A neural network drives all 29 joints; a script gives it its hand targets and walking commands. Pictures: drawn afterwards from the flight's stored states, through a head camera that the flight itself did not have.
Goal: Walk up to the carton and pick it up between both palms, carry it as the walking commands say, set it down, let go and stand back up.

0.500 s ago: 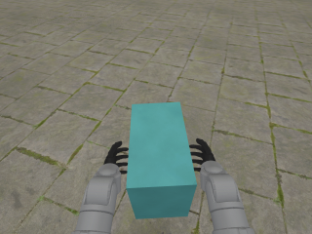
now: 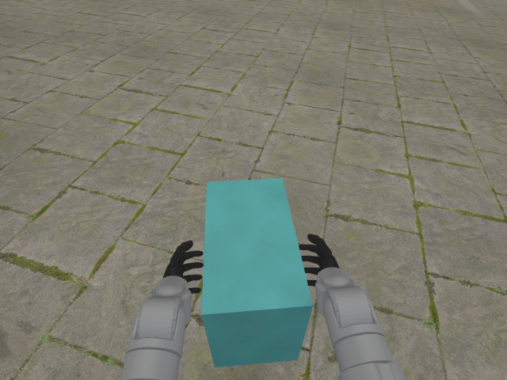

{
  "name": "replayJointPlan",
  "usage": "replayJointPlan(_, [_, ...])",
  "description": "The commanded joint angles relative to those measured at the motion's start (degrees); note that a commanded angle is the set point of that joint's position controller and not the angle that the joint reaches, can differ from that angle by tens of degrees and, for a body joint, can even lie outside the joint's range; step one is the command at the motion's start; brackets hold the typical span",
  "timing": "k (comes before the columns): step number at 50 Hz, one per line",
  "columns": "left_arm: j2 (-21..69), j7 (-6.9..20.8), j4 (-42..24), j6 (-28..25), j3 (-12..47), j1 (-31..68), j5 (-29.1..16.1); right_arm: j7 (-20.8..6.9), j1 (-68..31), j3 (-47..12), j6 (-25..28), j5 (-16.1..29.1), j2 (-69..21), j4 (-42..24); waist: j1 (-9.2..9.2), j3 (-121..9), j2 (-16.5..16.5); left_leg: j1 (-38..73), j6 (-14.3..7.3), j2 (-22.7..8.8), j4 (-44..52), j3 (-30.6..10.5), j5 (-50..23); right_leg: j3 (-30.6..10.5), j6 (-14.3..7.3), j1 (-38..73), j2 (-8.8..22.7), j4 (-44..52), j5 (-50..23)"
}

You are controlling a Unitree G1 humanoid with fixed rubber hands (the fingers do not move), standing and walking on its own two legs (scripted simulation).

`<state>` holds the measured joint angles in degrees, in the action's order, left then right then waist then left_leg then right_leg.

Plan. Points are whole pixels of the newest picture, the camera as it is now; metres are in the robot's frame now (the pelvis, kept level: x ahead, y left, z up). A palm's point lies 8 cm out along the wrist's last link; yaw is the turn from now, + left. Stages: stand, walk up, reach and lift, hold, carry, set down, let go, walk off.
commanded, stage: set down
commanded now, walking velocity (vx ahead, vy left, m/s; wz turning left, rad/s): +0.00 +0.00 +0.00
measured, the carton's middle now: (250, 267) +0.36 +0.01 -0.07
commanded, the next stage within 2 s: none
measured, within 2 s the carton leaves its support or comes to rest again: neither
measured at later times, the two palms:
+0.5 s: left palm (163, 293) +0.28 +0.17 -0.03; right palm (302, 290) +0.29 -0.08 -0.02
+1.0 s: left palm (174, 308) +0.30 +0.17 -0.13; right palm (293, 299) +0.32 -0.08 -0.12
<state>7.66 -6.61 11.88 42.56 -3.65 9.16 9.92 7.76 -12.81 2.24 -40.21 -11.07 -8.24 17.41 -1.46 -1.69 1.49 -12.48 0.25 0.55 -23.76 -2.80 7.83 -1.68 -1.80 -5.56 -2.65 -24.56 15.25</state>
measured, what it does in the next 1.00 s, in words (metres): lowers itself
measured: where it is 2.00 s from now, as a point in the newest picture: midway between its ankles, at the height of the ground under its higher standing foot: outside the picture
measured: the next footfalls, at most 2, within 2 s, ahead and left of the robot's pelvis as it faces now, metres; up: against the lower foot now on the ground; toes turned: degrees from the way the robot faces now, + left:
none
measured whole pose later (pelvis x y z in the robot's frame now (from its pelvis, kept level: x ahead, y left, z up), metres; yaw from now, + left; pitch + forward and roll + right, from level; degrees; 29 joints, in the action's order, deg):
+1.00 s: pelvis -0.06 +0.04 -0.08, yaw -1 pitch +16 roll -2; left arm 10.6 -12.3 36.4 9.4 -18.5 32.0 15.0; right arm 6.5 -36.6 21.4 -6.6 -14.4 -8.8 43.2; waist -2.0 3.1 1.6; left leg -57.0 -1.9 2.4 -54.7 -1.5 14.1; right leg -2.9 1.1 -50.6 -2.7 -58.0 23.9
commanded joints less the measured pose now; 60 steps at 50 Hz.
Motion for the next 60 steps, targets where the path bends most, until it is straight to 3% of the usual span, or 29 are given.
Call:
replayJointPlan(1, [59.27, 15.14, -8.27, -6.51, 29.12, 36.21, -12.32, -15.02, -30.09, -25.86, 6.06, 14.9, -64.12, -5.24, -2.06, -14.95, -2.63, 15.21, -1.09, 3.49, -2.23, -2.09, -10.68, -8.43, -0.65, -1.93, 1.68, 2.61, -21.9])
replayJointPlan(3, [59.48, 15.04, -2.9, -6.41, 26.37, 33.93, -9.5, -16.13, -32.6, -24.79, 6.09, 14.64, -64.11, -2.43, -4.72, -10.52, -2.93, 17.5, -1.23, 3.32, -1.72, -1.17, -7.88, -7.65, -0.4, -5.46, 0.84, 3.92, -12.47])
replayJointPlan(4, [60.62, 14.95, 0.63, -6.43, 23.78, 33.67, -8.57, -16.68, -35.85, -24.31, 6.44, 14.05, -63.83, -1.75, -5.38, -9.32, -0.92, 18.35, -1.54, 3.15, -1.71, -1.16, -5.22, -7.14, -0.44, -7.39, 0.44, 4.4, -6.88])
replayJointPlan(8, [62.6, 15.08, 9.66, -7.37, 17.15, 36.36, -6.28, -17.8, -39.1, -16.85, 8.02, 9.96, -62.27, 7.31, -4.0, -5.85, 0.81, 18.98, -1.36, 2.56, -1.6, -1.31, -1.64, -6.07, -1.24, -12.64, -0.45, 3.68, -0.13])
replayJointPlan(9, [63.51, 15.04, 12.18, -7.71, 16.92, 40.16, -6.41, -18.1, -40.2, -13.3, 9.09, 7.94, -60.92, 10.05, -1.53, -5.03, -1.38, 19.93, -0.78, 2.6, -2.11, -1.38, 1.27, -6.23, -2.15, -16.48, -0.23, 3.38, 2.62])
replayJointPlan(11, [65.92, 14.66, 16.44, -9.02, 14.71, 44.03, -5.9, -18.55, -42.88, -9.58, 11.22, 4.75, -59.49, 13.71, 0.18, -7.38, -2.04, 20.49, -0.06, 1.89, -2.74, -2.46, 6.02, -6.15, -3.19, -19.18, -1.25, 1.32, 5.21])
replayJointPlan(13, [67.01, 14.17, 19.42, -10.72, 12.35, 45.26, -4.03, -18.79, -45.68, -7.09, 13.47, 3.65, -58.37, 15.79, -0.11, -8.68, -4.75, 17.6, 0.31, 2.06, -3.85, -2.73, 6.87, -5.98, -3.92, -19.43, -1.43, -0.86, 4.62])
replayJointPlan(15, [65.8, 13.48, 22.09, -13.25, 9.21, 48.65, -2.62, -19.13, -49.71, -5.01, 15.62, 2.67, -57.81, 18.29, -0.5, -10.16, -2.69, 16.62, -0.41, 1.86, -5.04, -4.19, 7.14, -5.45, -3.54, -22.27, -2.11, -2.95, 4.88])
replayJointPlan(19, [66.11, 11.37, 26.43, -17.85, 6.46, 51.96, -0.59, -19.1, -54.31, -2.33, 20.27, 1.25, -55.3, 22.52, -1.28, -12.37, -4.85, 14.66, -0.38, 1.77, -7.1, -5.67, 9.64, -5.68, -4.42, -26.0, -2.52, -6.55, 5.81])
replayJointPlan(23, [65.16, 9.6, 24.36, -22.75, 7.22, 57.09, -0.39, -19.46, -59.88, -2.51, 24.44, 1.55, -54.96, 24.3, -1.56, -18.6, -2.35, 15.29, -0.43, 0.77, -9.63, -7.81, 11.69, -5.83, -4.21, -30.65, -2.88, -10.12, 6.54])
replayJointPlan(24, [64.79, 9.61, 25.67, -23.59, 7.49, 55.93, -0.22, -18.98, -58.16, -2.71, 25.13, 0.76, -55.33, 25.1, -1.38, -19.82, -0.46, 13.67, -0.77, 1.42, -10.7, -7.28, 7.99, -5.9, -4.22, -29.9, -2.72, -10.14, 4.13])
replayJointPlan(26, [63.83, 9.21, 24.21, -25.2, 8.34, 56.85, -0.3, -18.72, -55.09, -0.44, 26.19, -1.09, -54.61, 28.34, 0.73, -20.86, -0.6, 13.53, -0.2, 1.14, -11.46, -8.05, 7.62, -5.88, -4.18, -32.83, -2.91, -11.15, 3.94])
replayJointPlan(29, [61.59, 8.33, 25.23, -26.77, 7.06, 55.92, 1.84, -19.21, -54.66, 0.7, 28.08, -2.0, -52.98, 30.09, -0.42, -21.92, -3.39, 11.17, 0.25, 1.41, -12.34, -8.53, 11.84, -5.6, -4.07, -36.78, -2.82, -13.47, 5.58])
replayJointPlan(30, [61.83, 8.47, 25.72, -27.46, 8.42, 56.49, 0.77, -19.3, -55.3, -0.16, 28.83, -1.64, -52.14, 29.8, 0.71, -22.83, -1.49, 12.23, 0.4, 0.82, -13.28, -9.3, 11.24, -5.69, -3.88, -37.61, -2.59, -13.91, 5.01])
replayJointPlan(31, [61.91, 8.23, 25.55, -28.33, 8.1, 55.12, 1.97, -19.32, -55.24, -1.24, 29.7, -1.28, -52.14, 29.25, -1.27, -23.62, -3.6, 10.11, 0.25, 1.78, -13.69, -8.44, 9.94, -5.84, -4.05, -37.15, -2.83, -14.43, 4.82])
replayJointPlan(32, [62.4, 8.13, 26.4, -28.81, 9.25, 54.12, 2.1, -19.28, -55.59, -1.45, 30.7, -1.35, -50.92, 27.45, -0.17, -23.99, -3.88, 10.63, 0.7, 1.7, -14.19, -8.89, 9.17, -5.75, -3.94, -38.79, -3.08, -15.18, 4.09])
replayJointPlan(37, [59.25, 7.47, 25.01, -31.83, 9.18, 56.97, 2.47, -18.68, -56.55, -2.39, 32.68, -1.53, -51.09, 28.49, 0.14, -26.42, -2.65, 4.0, 0.18, 2.37, -17.25, -9.16, 12.36, -5.83, -3.22, -41.41, -2.8, -19.01, 6.1])
replayJointPlan(40, [58.49, 6.82, 25.41, -33.09, 10.34, 56.12, 2.64, -18.05, -57.39, -4.52, 34.07, -0.42, -51.6, 27.23, -1.34, -28.11, -2.43, 1.35, -0.25, 3.28, -20.15, -8.38, 9.89, -5.2, -2.6, -43.19, -3.5, -21.61, 5.48])
replayJointPlan(41, [59.34, 6.79, 24.5, -33.62, 11.37, 57.61, 2.29, -17.89, -56.66, -4.21, 34.37, -1.15, -51.34, 28.15, -0.12, -30.54, -2.91, 1.52, 0.03, 3.62, -21.18, -7.61, 8.76, -4.99, -2.81, -43.83, -3.64, -21.75, 5.33])
replayJointPlan(46, [58.78, 6.31, 24.54, -35.87, 13.94, 54.8, 1.45, -16.18, -55.51, -7.7, 36.49, 0.44, -52.19, 26.38, -0.5, -37.19, -1.66, -2.1, 0.04, 5.07, -26.26, -5.89, 0.5, -3.86, -1.87, -46.57, -4.76, -25.0, 2.85])
replayJointPlan(48, [56.59, 6.46, 22.78, -36.85, 15.35, 58.52, 0.62, -15.2, -54.22, -7.13, 36.35, 0.13, -54.1, 27.35, 1.35, -38.51, -1.03, -5.0, -0.37, 5.48, -28.39, -5.19, -0.09, -3.61, -1.29, -48.19, -5.09, -26.31, 2.42])
replayJointPlan(49, [55.83, 6.43, 24.09, -37.02, 14.59, 56.11, 1.46, -14.8, -54.21, -8.04, 36.88, 0.6, -54.02, 26.33, -0.99, -38.73, -1.72, -6.53, -0.52, 6.12, -29.06, -4.04, -3.28, -3.64, -1.1, -47.59, -5.26, -26.64, 0.94])
replayJointPlan(51, [57.71, 6.28, 24.13, -37.52, 16.21, 56.44, 0.23, -14.28, -54.14, -8.45, 37.5, 0.97, -52.79, 25.65, 0.68, -41.75, -3.26, -7.03, 0.44, 6.01, -30.59, -4.59, -4.28, -3.46, -0.93, -49.33, -5.47, -28.6, 0.76])
replayJointPlan(52, [56.09, 5.99, 24.53, -37.86, 15.09, 55.27, 0.72, -14.3, -54.68, -9.23, 37.49, 1.65, -53.05, 26.18, -1.54, -42.12, -2.78, -7.68, 0.16, 6.11, -31.27, -4.52, -4.38, -3.43, -0.84, -50.7, -5.64, -29.17, 1.36])
replayJointPlan(54, [57.04, 5.81, 24.45, -38.33, 16.54, 53.8, -0.17, -13.33, -52.99, -10.59, 37.99, 2.05, -52.15, 24.92, -0.01, -43.74, -2.02, -9.53, 0.34, 6.47, -32.8, -3.91, -7.64, -3.37, -0.59, -49.65, -5.89, -29.67, -0.67])
replayJointPlan(56, [54.84, 5.86, 24.97, -38.99, 15.06, 54.73, 0.15, -12.03, -53.85, -10.26, 38.21, 2.05, -53.84, 25.49, -1.08, -43.44, -2.09, -13.84, -0.14, 7.01, -34.11, -2.97, -6.22, -3.76, 0.24, -50.81, -6.08, -30.85, -0.2])
replayJointPlan(58, [54.03, 5.81, 26.26, -39.34, 14.84, 53.4, 0.18, -11.15, -51.22, -10.2, 38.49, 2.03, -53.23, 26.15, -0.13, -42.91, -1.37, -15.18, -0.35, 7.01, -34.94, -2.94, -7.33, -3.78, 0.58, -51.07, -6.22, -31.24, -1.51])
replayJointPlan(59, [52.89, 5.74, 26.82, -39.39, 13.4, 52.97, 0.59, -10.92, -52.31, -10.41, 38.67, 2.37, -53.35, 26.86, -2.17, -41.96, -1.87, -16.14, -0.45, 7.21, -35.35, -2.71, -6.0, -4.05, 0.76, -53.25, -6.3, -31.94, 0.52])
replayJointPlan(60, [51.8, 5.88, 25.89, -39.84, 14.07, 54.31, 0.53, -10.58, -50.8, -9.43, 38.49, 1.93, -53.14, 27.76, -0.97, -41.78, -1.57, -19.05, -0.4, 7.13, -36.32, -2.67, -7.21, -3.88, 0.91, -53.41, -6.6, -32.59, -1.68])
